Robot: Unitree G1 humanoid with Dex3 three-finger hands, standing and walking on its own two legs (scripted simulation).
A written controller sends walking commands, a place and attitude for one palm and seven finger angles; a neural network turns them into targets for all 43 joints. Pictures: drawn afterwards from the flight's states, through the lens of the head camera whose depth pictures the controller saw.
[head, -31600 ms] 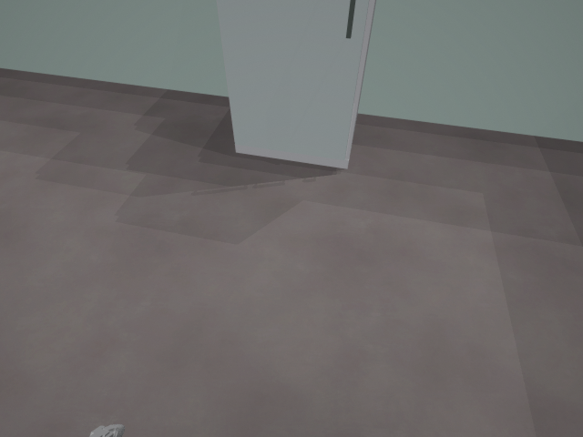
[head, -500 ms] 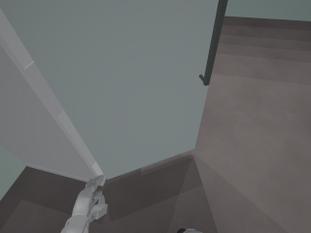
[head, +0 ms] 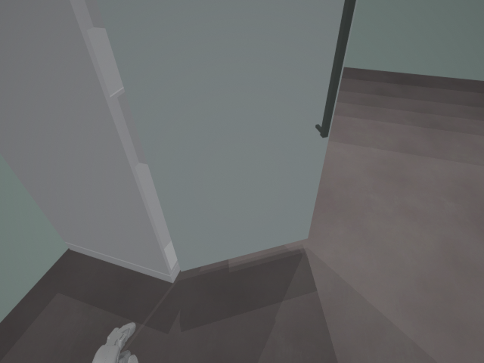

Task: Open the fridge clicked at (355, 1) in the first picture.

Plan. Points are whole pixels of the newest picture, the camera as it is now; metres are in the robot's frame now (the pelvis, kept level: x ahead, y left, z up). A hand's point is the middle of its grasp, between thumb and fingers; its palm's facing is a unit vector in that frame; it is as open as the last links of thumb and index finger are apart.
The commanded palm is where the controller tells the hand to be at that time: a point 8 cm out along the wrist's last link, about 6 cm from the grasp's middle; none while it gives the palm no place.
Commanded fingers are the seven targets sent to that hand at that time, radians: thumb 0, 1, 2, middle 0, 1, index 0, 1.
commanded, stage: stop stepping back and stand still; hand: right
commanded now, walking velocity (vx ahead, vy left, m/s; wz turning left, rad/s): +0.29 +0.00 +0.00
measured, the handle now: (333, 67) +0.83 -0.19 +0.16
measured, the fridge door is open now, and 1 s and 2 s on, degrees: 55 55 55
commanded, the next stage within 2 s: let the arm hang, fingers relaxed in 1.34 s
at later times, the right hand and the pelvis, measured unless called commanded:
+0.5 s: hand out of the picture +0.15 -0.30 +0.17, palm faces +0.52 +0.74 -0.42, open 7.4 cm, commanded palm +0.09 -0.32 +0.17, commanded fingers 0.00 -0.90 -0.90 0.20 0.30 0.20 0.30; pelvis -0.04 -0.02 -0.01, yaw -1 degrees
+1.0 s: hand out of the picture +0.20 -0.32 +0.16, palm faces +0.49 +0.78 -0.39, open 7.4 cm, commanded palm +0.14 -0.34 +0.17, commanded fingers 0.00 -0.90 -0.90 0.20 0.30 0.20 0.30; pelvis +0.00 -0.04 +0.00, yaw -1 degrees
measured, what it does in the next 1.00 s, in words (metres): steps on the spot: right foot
